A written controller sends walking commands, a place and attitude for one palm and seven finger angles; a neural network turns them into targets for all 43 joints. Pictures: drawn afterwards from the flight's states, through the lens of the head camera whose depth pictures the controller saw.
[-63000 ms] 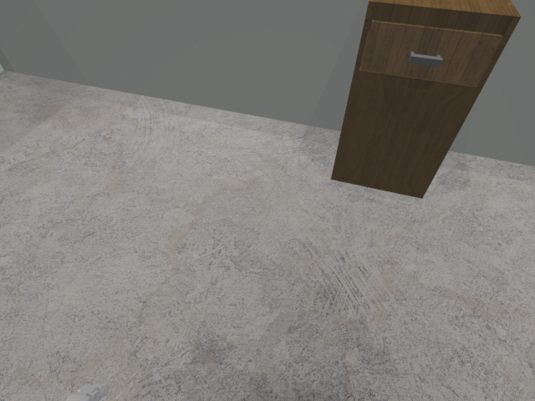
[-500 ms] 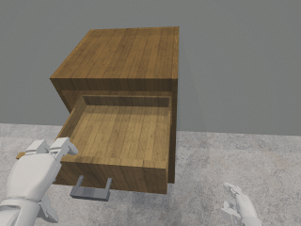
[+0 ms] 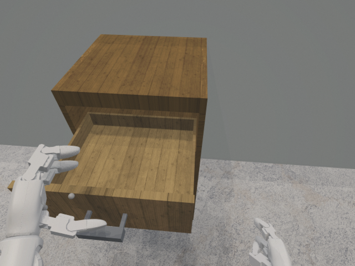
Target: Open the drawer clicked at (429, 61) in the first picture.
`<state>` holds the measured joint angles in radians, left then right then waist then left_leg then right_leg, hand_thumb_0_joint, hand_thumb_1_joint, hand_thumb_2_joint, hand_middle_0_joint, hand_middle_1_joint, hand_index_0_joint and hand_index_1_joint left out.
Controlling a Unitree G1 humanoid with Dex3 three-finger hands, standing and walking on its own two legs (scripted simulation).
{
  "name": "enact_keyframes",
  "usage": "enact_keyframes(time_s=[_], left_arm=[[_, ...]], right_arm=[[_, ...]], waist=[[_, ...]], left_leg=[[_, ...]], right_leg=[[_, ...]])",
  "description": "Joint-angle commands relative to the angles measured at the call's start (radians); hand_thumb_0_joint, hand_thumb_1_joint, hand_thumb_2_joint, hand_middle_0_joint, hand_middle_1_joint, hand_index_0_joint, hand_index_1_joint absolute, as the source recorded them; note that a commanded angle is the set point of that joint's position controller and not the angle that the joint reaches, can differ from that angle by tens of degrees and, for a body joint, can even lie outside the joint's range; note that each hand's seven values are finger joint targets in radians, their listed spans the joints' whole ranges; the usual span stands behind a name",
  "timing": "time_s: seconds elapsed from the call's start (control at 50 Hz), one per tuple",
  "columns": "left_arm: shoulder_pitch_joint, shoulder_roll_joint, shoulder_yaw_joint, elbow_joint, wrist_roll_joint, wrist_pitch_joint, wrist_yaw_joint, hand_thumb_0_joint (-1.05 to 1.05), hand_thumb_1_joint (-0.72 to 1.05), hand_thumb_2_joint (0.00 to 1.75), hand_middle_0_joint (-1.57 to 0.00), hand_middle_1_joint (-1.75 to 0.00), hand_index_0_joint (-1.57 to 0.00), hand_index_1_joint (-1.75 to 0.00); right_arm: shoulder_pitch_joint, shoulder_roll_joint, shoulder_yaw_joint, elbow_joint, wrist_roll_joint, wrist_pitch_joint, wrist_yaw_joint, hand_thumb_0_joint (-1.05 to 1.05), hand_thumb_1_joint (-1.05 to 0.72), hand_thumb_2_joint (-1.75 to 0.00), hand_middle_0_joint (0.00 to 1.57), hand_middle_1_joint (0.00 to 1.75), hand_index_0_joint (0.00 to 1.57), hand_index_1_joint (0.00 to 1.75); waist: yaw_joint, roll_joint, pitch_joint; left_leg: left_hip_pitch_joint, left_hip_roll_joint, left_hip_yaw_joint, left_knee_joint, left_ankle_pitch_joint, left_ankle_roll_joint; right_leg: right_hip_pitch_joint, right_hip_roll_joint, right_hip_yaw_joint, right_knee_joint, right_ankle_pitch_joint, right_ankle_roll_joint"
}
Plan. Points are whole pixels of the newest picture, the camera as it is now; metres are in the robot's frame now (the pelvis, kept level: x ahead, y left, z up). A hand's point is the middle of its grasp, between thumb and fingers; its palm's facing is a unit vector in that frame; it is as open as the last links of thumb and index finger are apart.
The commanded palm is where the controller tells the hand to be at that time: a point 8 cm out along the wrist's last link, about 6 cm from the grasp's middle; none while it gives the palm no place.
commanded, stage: draw the hand back to the body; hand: left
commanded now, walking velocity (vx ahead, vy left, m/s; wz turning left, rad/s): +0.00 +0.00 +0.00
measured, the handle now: (103, 224) +0.22 +0.22 -0.05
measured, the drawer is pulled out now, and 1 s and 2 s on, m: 0.30 0.30 0.30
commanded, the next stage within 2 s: step back with the hand held close in 0.74 s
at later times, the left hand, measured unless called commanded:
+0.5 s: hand (59, 186) +0.20 +0.23 +0.16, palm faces +0.38 -0.82 -0.43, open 8.9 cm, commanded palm +0.14 +0.27 +0.18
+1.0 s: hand (57, 187) +0.19 +0.23 +0.17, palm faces +0.35 -0.81 -0.47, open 7.4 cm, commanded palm +0.12 +0.27 +0.18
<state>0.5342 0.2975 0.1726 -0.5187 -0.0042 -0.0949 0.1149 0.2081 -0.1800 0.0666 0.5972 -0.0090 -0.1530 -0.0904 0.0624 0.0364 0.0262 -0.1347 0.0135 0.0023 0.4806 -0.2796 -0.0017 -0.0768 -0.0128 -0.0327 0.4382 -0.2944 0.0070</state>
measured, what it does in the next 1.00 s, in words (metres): stands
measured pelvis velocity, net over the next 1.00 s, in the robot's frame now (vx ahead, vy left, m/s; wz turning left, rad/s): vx -0.01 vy -0.01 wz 0.00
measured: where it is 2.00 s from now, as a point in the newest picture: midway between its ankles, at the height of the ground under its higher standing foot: outside the picture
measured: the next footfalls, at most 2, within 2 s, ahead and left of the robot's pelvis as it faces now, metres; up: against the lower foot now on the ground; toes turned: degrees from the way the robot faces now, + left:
right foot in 1.82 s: -0.10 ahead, -0.12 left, +0.00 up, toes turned -2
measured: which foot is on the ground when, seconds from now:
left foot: down 0.00-1.00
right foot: down 0.00-1.00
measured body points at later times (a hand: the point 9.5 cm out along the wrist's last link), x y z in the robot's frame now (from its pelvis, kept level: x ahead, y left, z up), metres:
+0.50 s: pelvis +0.01 -0.01 +0.00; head +0.01 -0.03 +0.45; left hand +0.17 +0.27 +0.18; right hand +0.22 -0.22 -0.07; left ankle -0.01 +0.12 -0.74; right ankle -0.03 -0.12 -0.74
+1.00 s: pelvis -0.01 -0.01 +0.00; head +0.01 -0.03 +0.45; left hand +0.16 +0.27 +0.19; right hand +0.20 -0.23 -0.08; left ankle -0.01 +0.12 -0.74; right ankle -0.03 -0.12 -0.74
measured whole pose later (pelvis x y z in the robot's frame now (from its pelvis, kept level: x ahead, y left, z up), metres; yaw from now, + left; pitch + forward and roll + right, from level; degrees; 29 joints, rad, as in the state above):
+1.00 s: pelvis -0.01 -0.01 +0.00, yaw +0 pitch +0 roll -1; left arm 0.56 0.35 0.35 -0.53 -0.05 -0.13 0.09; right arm 0.14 -0.22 0.02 0.57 0.00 -0.05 -0.08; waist 0.03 0.06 0.03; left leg -0.21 0.04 0.00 0.44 -0.24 -0.02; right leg -0.15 0.01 -0.04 0.39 -0.24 -0.01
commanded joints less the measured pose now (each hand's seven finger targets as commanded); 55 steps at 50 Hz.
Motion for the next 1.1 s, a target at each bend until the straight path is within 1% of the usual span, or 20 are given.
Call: enact_keyframes(time_s=[0.0,0.06,0.14,0.18,0.24,0.42,0.52,0.6,0.64,0.68,0.74,0.8,0.82,0.84,0.86,0.88,0.92,0.98,1.04,1.08], left_arm=[[-0.054,0.156,0.152,-0.170,-0.027,-0.067,0.012,0.00,-0.01,0.51,-0.26,-0.88,-0.26,-0.88],[-0.037,0.162,0.161,-0.208,-0.032,-0.070,0.000,0.00,0.09,0.55,-0.26,-0.82,-0.26,-0.82],[-0.012,0.164,0.176,-0.191,-0.039,-0.058,-0.010,0.00,0.23,0.62,-0.25,-0.73,-0.25,-0.73],[-0.040,0.190,0.196,-0.227,-0.038,-0.057,-0.008,0.00,0.31,0.64,-0.24,-0.68,-0.24,-0.68],[-0.014,0.185,0.205,-0.201,-0.041,-0.052,-0.006,0.00,0.41,0.69,-0.24,-0.62,-0.24,-0.62],[-0.045,0.196,0.226,-0.199,-0.044,-0.040,-0.002,0.00,0.73,0.82,-0.21,-0.41,-0.21,-0.41],[-0.048,0.193,0.219,-0.175,-0.046,-0.033,-0.005,0.00,0.90,0.90,-0.20,-0.30,-0.20,-0.30],[-0.046,0.198,0.228,-0.173,-0.045,-0.035,-0.005,0.00,0.90,0.90,-0.20,-0.30,-0.20,-0.30],[-0.041,0.187,0.222,-0.157,-0.049,-0.030,-0.007,0.00,0.90,0.90,-0.20,-0.30,-0.20,-0.30],[-0.069,0.208,0.232,-0.187,-0.046,-0.033,-0.005,0.00,0.90,0.90,-0.20,-0.30,-0.20,-0.30],[-0.033,0.187,0.226,-0.152,-0.049,-0.034,-0.004,0.00,0.90,0.90,-0.20,-0.30,-0.20,-0.30],[-0.052,0.197,0.228,-0.170,-0.045,-0.041,-0.004,0.00,0.90,0.90,-0.20,-0.30,-0.20,-0.30],[-0.054,0.201,0.227,-0.185,-0.047,-0.042,-0.003,0.00,0.90,0.90,-0.20,-0.30,-0.20,-0.30],[-0.186,0.326,0.360,-0.278,-0.052,-0.087,0.006,0.00,0.90,0.90,-0.20,-0.30,-0.20,-0.30],[-0.082,0.243,0.303,-0.177,-0.049,-0.090,-0.004,0.00,0.90,0.90,-0.20,-0.30,-0.20,-0.30],[-0.087,0.262,0.313,-0.222,-0.042,-0.103,-0.006,0.00,0.90,0.90,-0.20,-0.30,-0.20,-0.30],[0.027,0.206,0.275,-0.188,-0.040,-0.100,-0.013,0.00,0.90,0.90,-0.20,-0.30,-0.20,-0.30],[0.082,0.217,0.284,-0.219,-0.040,-0.105,-0.008,0.00,0.90,0.90,-0.20,-0.30,-0.20,-0.30],[0.135,0.227,0.302,-0.233,-0.043,-0.108,-0.001,0.00,0.90,0.90,-0.20,-0.30,-0.20,-0.30],[0.133,0.258,0.327,-0.264,-0.043,-0.113,0.007,0.00,0.90,0.90,-0.20,-0.30,-0.20,-0.30]], right_arm=[[-0.167,-0.112,-0.055,-0.146,-0.001,-0.064,-0.002,0.00,-0.90,-0.90,0.20,0.30,0.20,0.30],[-0.171,-0.115,-0.064,-0.150,-0.002,-0.064,0.008,0.00,-0.90,-0.90,0.20,0.30,0.20,0.30],[-0.177,-0.122,-0.074,-0.143,0.001,-0.046,0.014,0.00,-0.90,-0.90,0.20,0.30,0.20,0.30],[-0.184,-0.126,-0.076,-0.143,0.000,-0.043,0.013,0.00,-0.90,-0.90,0.20,0.30,0.20,0.30],[-0.174,-0.123,-0.080,-0.139,0.002,-0.030,0.010,0.00,-0.90,-0.90,0.20,0.30,0.20,0.30],[-0.182,-0.124,-0.083,-0.139,0.005,-0.018,0.004,0.00,-0.90,-0.90,0.20,0.30,0.20,0.30],[-0.191,-0.125,-0.083,-0.142,0.004,-0.009,0.005,0.00,-0.90,-0.90,0.20,0.30,0.20,0.30],[-0.195,-0.123,-0.083,-0.137,0.003,-0.004,0.004,0.00,-0.90,-0.90,0.20,0.30,0.20,0.30],[-0.196,-0.120,-0.081,-0.139,0.004,-0.001,0.004,0.00,-0.90,-0.90,0.20,0.30,0.20,0.30],[-0.208,-0.121,-0.082,-0.140,0.003,-0.005,0.001,0.00,-0.90,-0.90,0.20,0.30,0.20,0.30],[-0.201,-0.117,-0.083,-0.138,0.004,-0.004,0.001,0.00,-0.90,-0.90,0.20,0.30,0.20,0.30],[-0.202,-0.121,-0.082,-0.134,0.004,-0.007,0.002,0.00,-0.90,-0.90,0.20,0.30,0.20,0.30],[-0.198,-0.118,-0.081,-0.138,0.005,-0.011,0.002,0.00,-0.90,-0.90,0.20,0.30,0.20,0.30],[-0.167,-0.131,-0.070,-0.187,0.019,0.015,0.004,0.00,-0.90,-0.90,0.20,0.30,0.20,0.30],[-0.168,-0.111,-0.071,-0.160,0.011,0.033,0.002,0.00,-0.90,-0.90,0.20,0.30,0.20,0.30],[-0.173,-0.124,-0.076,-0.181,0.010,0.039,0.003,0.00,-0.90,-0.90,0.20,0.30,0.20,0.30],[-0.180,-0.133,-0.086,-0.190,0.008,0.054,0.002,0.00,-0.90,-0.90,0.20,0.30,0.20,0.30],[-0.186,-0.141,-0.097,-0.208,0.012,0.072,0.003,0.00,-0.90,-0.90,0.20,0.30,0.20,0.30],[-0.180,-0.137,-0.109,-0.223,0.018,0.091,0.002,0.00,-0.90,-0.90,0.20,0.30,0.20,0.30],[-0.184,-0.140,-0.115,-0.226,0.021,0.096,-0.003,0.00,-0.90,-0.90,0.20,0.30,0.20,0.30]], waist=[[0.005,0.052,-0.026],[0.009,0.031,-0.097],[0.006,-0.005,-0.106],[0.005,0.044,-0.118],[0.006,0.001,-0.131],[0.006,0.026,-0.120],[0.006,-0.006,-0.105],[0.007,0.012,-0.105],[0.007,-0.009,-0.095],[0.007,0.034,-0.093],[0.007,-0.022,-0.095],[0.006,0.035,-0.085],[0.006,0.027,-0.102],[-0.038,-0.003,0.012],[-0.047,-0.068,-0.002],[-0.040,-0.074,-0.032],[-0.042,-0.034,-0.115],[-0.040,0.015,-0.180],[-0.041,-0.049,-0.200],[-0.044,-0.043,-0.209]], left_leg=[[0.047,0.031,-0.003,-0.097,0.208,0.014],[0.070,0.032,-0.003,-0.091,0.297,0.015],[0.082,0.034,0.007,-0.083,0.342,0.018],[0.094,0.028,0.011,-0.082,0.352,0.015],[0.107,0.030,0.014,-0.078,0.385,0.017],[0.123,0.027,0.018,-0.082,0.399,0.019],[0.118,0.027,0.017,-0.089,0.363,0.023],[0.122,0.022,0.025,-0.082,0.356,0.023],[0.113,0.026,0.023,-0.088,0.343,0.022],[0.119,0.021,0.025,-0.089,0.331,0.022],[0.118,0.025,0.024,-0.088,0.320,0.025],[0.119,0.021,0.024,-0.091,0.308,0.022],[0.119,0.023,0.017,-0.094,0.316,0.021],[0.022,0.029,-0.001,-0.049,0.251,0.035],[0.015,0.029,-0.013,-0.037,0.232,0.035],[0.019,0.022,-0.008,-0.029,0.248,0.033],[0.037,0.032,0.001,-0.024,0.306,0.037],[0.035,0.043,0.000,-0.026,0.385,0.036],[0.011,0.058,-0.017,-0.029,0.409,0.036],[0.000,0.062,-0.023,-0.029,0.424,0.034]], right_leg=[[-0.072,-0.010,-0.028,-0.112,0.178,-0.034],[-0.027,-0.013,-0.030,-0.089,0.270,-0.031],[-0.022,-0.009,-0.032,-0.099,0.330,-0.025],[-0.018,-0.011,-0.024,-0.107,0.341,-0.028],[-0.014,-0.010,-0.032,-0.099,0.376,-0.023],[-0.015,-0.016,-0.028,-0.106,0.395,-0.019],[-0.025,-0.016,-0.025,-0.119,0.374,-0.016],[-0.028,-0.015,-0.018,-0.130,0.380,-0.017],[-0.029,-0.015,-0.022,-0.127,0.366,-0.014],[-0.036,-0.017,-0.011,-0.141,0.351,-0.017],[-0.037,-0.015,-0.018,-0.138,0.342,-0.013],[-0.046,-0.013,-0.014,-0.149,0.319,-0.017],[-0.033,-0.018,-0.015,-0.136,0.325,-0.017],[-0.158,-0.060,0.069,-0.174,0.399,-0.012],[-0.161,-0.076,0.050,-0.165,0.416,-0.011],[-0.159,-0.080,0.057,-0.154,0.457,-0.012],[-0.133,-0.089,0.050,-0.112,0.478,-0.010],[-0.117,-0.087,0.042,-0.079,0.455,-0.009],[-0.113,-0.078,0.027,-0.056,0.421,-0.004],[-0.112,-0.078,0.026,-0.041,0.420,-0.006]])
